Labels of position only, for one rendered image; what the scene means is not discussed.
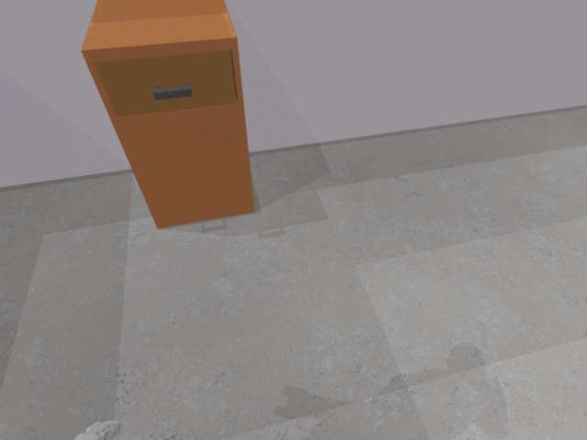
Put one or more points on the handle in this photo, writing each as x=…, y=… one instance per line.
x=172, y=92

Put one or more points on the drawer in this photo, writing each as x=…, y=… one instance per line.
x=130, y=82

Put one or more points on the cabinet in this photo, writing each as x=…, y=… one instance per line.
x=191, y=165

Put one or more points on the robot left hand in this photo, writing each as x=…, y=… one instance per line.
x=100, y=431

